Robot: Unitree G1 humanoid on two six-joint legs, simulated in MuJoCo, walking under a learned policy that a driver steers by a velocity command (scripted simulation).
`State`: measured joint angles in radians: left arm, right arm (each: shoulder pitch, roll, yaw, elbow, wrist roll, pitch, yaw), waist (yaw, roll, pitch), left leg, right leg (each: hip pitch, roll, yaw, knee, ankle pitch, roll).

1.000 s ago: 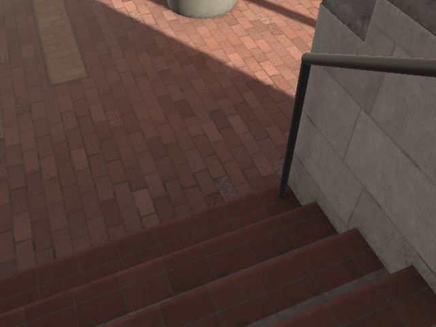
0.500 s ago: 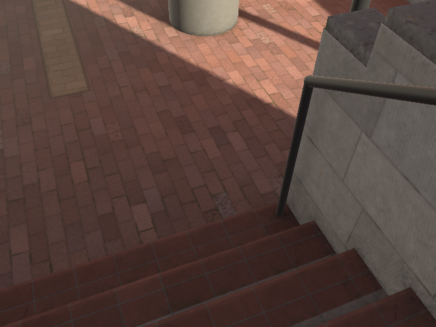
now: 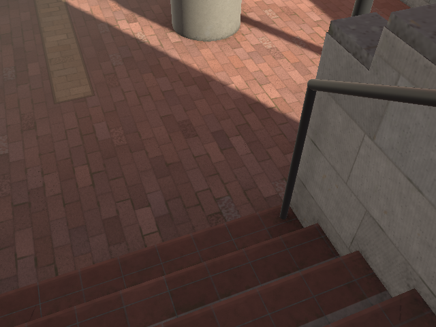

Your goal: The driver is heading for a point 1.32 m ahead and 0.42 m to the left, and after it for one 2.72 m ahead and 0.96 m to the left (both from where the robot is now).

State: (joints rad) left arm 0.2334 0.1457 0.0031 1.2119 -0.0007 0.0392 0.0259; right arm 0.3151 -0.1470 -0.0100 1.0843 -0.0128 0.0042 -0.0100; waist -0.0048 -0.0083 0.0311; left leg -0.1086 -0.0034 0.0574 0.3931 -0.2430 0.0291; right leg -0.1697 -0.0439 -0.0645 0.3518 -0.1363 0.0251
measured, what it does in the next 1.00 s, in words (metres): goes down: left foot 0.17 m lower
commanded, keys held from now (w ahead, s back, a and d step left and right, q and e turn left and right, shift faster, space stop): w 0.88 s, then w+q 0.12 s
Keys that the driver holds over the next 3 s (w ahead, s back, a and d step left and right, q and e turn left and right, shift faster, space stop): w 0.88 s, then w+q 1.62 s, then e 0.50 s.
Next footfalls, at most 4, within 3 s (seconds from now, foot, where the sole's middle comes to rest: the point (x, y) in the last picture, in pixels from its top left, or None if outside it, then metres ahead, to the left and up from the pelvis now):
0.74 left None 0.34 0.07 -0.95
1.24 right None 0.67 -0.13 -1.12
1.80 left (176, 297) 0.87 0.19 -1.29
2.20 right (197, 253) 1.20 0.11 -1.46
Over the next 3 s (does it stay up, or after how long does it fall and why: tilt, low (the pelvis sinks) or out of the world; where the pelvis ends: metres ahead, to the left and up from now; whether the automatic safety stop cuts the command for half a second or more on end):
stays up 1.34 0.41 -0.86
